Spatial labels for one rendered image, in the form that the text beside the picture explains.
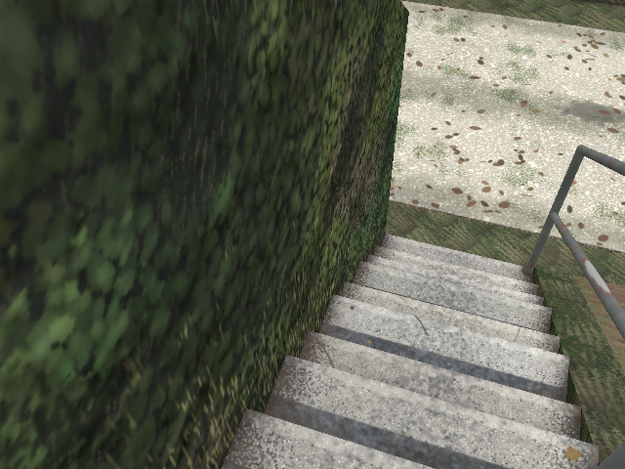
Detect stairs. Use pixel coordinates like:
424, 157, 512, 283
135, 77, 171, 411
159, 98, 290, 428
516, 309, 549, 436
221, 234, 599, 469

